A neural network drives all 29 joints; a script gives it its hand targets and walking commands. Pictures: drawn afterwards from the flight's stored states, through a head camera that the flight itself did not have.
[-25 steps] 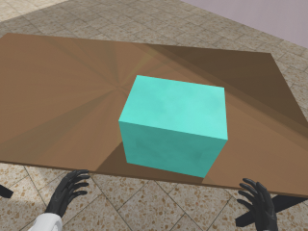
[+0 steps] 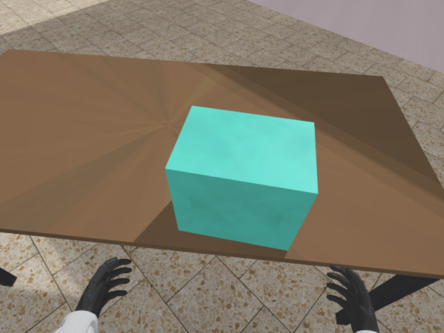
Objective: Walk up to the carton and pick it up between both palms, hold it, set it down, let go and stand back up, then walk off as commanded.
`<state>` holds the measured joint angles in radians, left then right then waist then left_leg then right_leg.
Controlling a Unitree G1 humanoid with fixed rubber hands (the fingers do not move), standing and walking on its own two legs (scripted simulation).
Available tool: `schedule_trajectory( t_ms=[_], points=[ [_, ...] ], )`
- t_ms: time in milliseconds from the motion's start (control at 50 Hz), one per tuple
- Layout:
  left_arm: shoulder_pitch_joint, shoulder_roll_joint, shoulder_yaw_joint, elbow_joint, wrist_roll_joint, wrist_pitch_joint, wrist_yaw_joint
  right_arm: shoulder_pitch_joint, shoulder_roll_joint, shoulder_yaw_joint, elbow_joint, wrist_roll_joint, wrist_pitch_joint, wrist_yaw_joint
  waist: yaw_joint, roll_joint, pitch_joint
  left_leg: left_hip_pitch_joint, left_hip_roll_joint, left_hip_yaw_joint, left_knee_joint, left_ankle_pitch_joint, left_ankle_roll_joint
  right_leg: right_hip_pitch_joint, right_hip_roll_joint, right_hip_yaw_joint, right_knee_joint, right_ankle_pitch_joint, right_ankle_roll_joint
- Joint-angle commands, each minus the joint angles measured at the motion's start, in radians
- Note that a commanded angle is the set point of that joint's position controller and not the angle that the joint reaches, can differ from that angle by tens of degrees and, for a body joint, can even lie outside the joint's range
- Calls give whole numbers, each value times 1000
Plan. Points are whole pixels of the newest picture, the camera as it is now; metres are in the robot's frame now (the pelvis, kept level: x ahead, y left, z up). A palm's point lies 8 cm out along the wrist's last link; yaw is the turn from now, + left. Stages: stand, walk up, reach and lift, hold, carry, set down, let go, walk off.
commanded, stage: set down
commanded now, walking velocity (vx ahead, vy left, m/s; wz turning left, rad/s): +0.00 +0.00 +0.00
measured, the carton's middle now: (241, 180) +0.41 -0.01 +0.02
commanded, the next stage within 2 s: let go in 0.44 s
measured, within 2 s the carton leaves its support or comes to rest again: neither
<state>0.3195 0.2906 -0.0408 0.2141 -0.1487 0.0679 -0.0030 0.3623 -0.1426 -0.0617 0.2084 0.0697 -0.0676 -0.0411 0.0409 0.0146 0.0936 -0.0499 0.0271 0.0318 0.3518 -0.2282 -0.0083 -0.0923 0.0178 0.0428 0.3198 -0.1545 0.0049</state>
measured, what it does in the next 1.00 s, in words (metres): stands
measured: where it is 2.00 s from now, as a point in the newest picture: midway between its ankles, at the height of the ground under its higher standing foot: outside the picture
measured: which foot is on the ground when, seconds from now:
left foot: down 0.00-1.00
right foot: down 0.00-1.00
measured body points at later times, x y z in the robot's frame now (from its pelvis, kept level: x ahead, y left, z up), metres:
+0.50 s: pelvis +0.01 -0.01 +0.00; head +0.02 -0.01 +0.45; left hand +0.17 +0.24 -0.07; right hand +0.18 -0.22 -0.07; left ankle -0.02 +0.12 -0.75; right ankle +0.02 -0.12 -0.75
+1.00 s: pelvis +0.01 -0.01 +0.00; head +0.02 -0.01 +0.44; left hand +0.17 +0.24 -0.09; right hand +0.18 -0.26 -0.10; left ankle -0.02 +0.12 -0.75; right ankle +0.02 -0.12 -0.75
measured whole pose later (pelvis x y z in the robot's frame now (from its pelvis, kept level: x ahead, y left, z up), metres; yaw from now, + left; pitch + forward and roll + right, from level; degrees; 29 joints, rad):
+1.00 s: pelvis +0.01 -0.01 +0.00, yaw +1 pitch -2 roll +0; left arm 0.18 0.26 0.00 0.58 0.02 0.06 0.00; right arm 0.17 -0.25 -0.02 0.72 -0.04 -0.12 0.00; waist 0.02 0.00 0.05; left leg -0.11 0.03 0.02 0.42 -0.27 -0.03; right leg -0.16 0.02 0.01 0.43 -0.23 -0.01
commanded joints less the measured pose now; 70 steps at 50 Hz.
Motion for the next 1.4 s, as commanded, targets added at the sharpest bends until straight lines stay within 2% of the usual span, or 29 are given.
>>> schedule_trajectory(
  t_ms=[0, 80, 140, 180, 240, 280, 300, 320, 440, 560, 620, 720, 760, 780, 880, 900, 920, 940, 980, 1060, 1100, 1120, 1140, 1160, 1240, 1300, 1320, 1340, 1380],
  points=[
    [-75, 78, 42, -58, 15, -9, 7, -87, -96, -34, -49, -31, -14, 7, -17, 13, -23, -84, -6, 25, -79, 76, -19, 20, -3, -22, -43, -39, -41],
    [-121, 99, 65, -76, 39, 2, 11, -97, -71, -29, -9, -35, -23, 5, -22, 46, -64, -93, -12, 36, -71, 77, -20, 63, -18, -20, -30, -4, -35],
    [-108, 93, 58, -51, 19, 3, -5, -106, -73, -12, -52, -40, -37, -3, -25, -41, -90, -73, -24, 49, -49, 84, -6, 47, -12, -24, -30, 8, -16],
    [-150, 62, 67, 11, 73, 24, 6, -152, -94, -28, 84, -54, -21, 16, -23, 57, -30, -104, -6, 37, -77, 51, -26, 44, -2, -40, -16, -50, -42],
    [-136, 80, 69, -9, 47, 16, 1, -136, -74, -14, 62, -60, -43, 10, -25, -21, -47, -72, -18, 51, -58, 105, -17, 45, -6, -32, -29, 3, -27],
    [-131, 39, 66, 47, 95, 32, 17, -143, -111, -39, 164, -67, -50, 27, -17, 59, -47, -67, -11, 39, -54, 133, -35, 28, 4, -53, -13, 1, -50],
    [-111, 55, 66, 49, 65, 30, -3, -141, -86, -13, 92, -68, -64, 14, -22, -39, -73, -57, -17, 47, -42, 151, -17, 40, 3, -46, -19, 35, -28],
    [-144, 91, 78, -18, 51, 8, -1, -148, -71, -14, 38, -61, -89, 7, -3, -32, -119, -49, -31, 60, -31, 153, -8, 58, -5, -47, -7, 62, -16],
    [-139, 40, 84, 80, 112, 18, 6, -152, -113, -12, 220, -72, -102, 29, -17, 29, -85, -2, -17, 46, -35, 227, -33, 5, 9, -54, -24, 69, -35],
    [-114, 55, 86, 56, 102, 13, 5, -155, -98, 1, 215, -59, -145, 26, -12, -9, -115, -9, -23, 49, -21, 261, -31, 41, 5, -47, -11, 144, -27],
    [-140, 38, 95, 74, 133, 10, 10, -169, -112, 3, 290, -60, -152, 35, -16, 47, -124, 16, -27, 53, -16, 257, -37, 20, 8, -53, -14, 124, -28],
    [-150, 30, 76, 157, 119, 19, -1, -205, -119, -3, 336, -78, -157, 33, -25, -34, -116, 15, -29, 50, -19, 200, -24, 7, 0, -61, -3, 138, -7],
    [-143, -4, 82, 180, 160, 22, 14, -210, -155, -7, 404, -82, -158, 51, -7, 9, -107, 15, -25, 52, -24, 227, -37, 9, 16, -78, 3, 124, -26],
    [-159, 29, 89, 123, 124, 11, 7, -217, -112, -2, 316, -69, -179, 40, -6, -22, -136, 4, -28, 51, -19, 223, -20, 28, -2, -60, -9, 151, -21],
    [-174, 21, 88, 149, 134, 21, 2, -207, -139, -1, 355, -68, -179, 35, -28, -28, -124, 30, -32, 52, -15, 205, -16, 12, 3, -62, -5, 156, -9],
    [-184, 8, 86, 171, 150, 23, 4, -230, -130, 2, 374, -70, -175, 43, -18, -27, -107, 12, -34, 47, -21, 187, -17, 19, 2, -64, -6, 140, -15],
    [-155, 229, 165, 273, 207, -27, 25, -158, -394, -56, 464, -126, -82, 26, -19, -14, -88, -129, 72, -50, 43, 278, 13, -48, -116, 45, 87, 221, -36],
    [-181, 244, 167, 280, 187, -47, 25, -191, -363, -64, 456, -107, -43, 28, -37, -52, -217, -41, 90, -47, 63, 258, 13, -29, -117, 17, 96, 221, -34],
    [-130, 190, 136, 352, 182, -76, 17, -155, -322, -32, 479, -106, -21, 26, -28, 2, -139, -117, 83, -44, 58, 174, 19, -43, -135, 75, 81, 178, -42],
    [-209, 175, 112, 439, 183, -103, 1, -171, -336, -6, 531, -117, -6, 37, -24, -60, -126, -140, 92, -72, 32, 105, 31, -79, -129, 63, 76, 113, -41],
    [-207, 216, 112, 478, 184, -111, 2, -204, -355, -6, 545, -102, -1, 53, -30, 29, -170, -120, 79, -76, 57, 110, 38, -59, -140, 97, 60, 150, -61],
    [-224, 224, 103, 498, 178, -109, 2, -194, -346, 2, 557, -96, -2, 54, -50, -44, -188, -115, 75, -75, 48, 91, 33, -36, -138, 84, 66, 152, -58],
    [-214, 236, 107, 527, 175, -113, -8, -171, -379, 7, 583, -99, 7, 51, -40, -3, -174, -111, 77, -84, 23, 106, 35, -44, -143, 78, 74, 150, -61],
    [-227, 235, 105, 533, 170, -114, -10, -218, -388, 2, 586, -101, 8, 54, -25, -39, -171, -117, 84, -98, 30, 140, 37, -44, -123, 71, 75, 113, -48],
    [-222, 275, 87, 623, 175, -115, 4, -178, -443, 6, 646, -93, 18, 42, -44, 35, -158, -132, 86, -81, 14, 148, 45, 21, -145, 87, 53, 214, -56],
    [-234, 292, 82, 669, 171, -117, 3, -202, -417, 26, 690, -94, 26, 51, -42, -79, -139, -114, 93, -109, -28, 122, 44, -3, -125, 60, 61, 141, -53],
    [-203, 293, 83, 675, 162, -116, 0, -194, -435, 32, 701, -94, 28, 49, -20, 64, -98, -138, 68, -79, -39, 83, 36, -34, -122, 97, 35, 88, -36],
    [-218, 309, 81, 701, 166, -114, -5, -215, -420, 38, 704, -102, 23, 51, -19, -18, -77, -145, 85, -93, -31, 69, 40, -39, -124, 75, 19, 37, -43],
    [-197, 298, 76, 738, 153, -106, -6, -198, -470, 34, 726, -96, 35, 50, -21, -8, -137, -103, 89, -98, -40, 63, 45, -13, -131, 99, 10, 51, -42]
  ],
)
